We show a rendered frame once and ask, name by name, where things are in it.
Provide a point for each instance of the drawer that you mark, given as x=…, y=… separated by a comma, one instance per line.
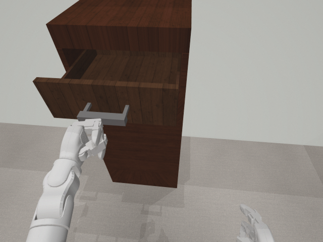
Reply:
x=110, y=79

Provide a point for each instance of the left robot hand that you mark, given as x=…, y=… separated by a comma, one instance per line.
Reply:
x=76, y=145

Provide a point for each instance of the cabinet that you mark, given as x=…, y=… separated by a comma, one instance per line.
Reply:
x=139, y=154

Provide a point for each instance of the robot left forearm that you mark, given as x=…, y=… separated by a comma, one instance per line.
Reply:
x=53, y=214

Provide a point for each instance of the handle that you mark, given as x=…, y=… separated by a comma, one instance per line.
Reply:
x=114, y=119

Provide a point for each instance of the right robot hand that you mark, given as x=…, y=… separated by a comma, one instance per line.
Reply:
x=259, y=233

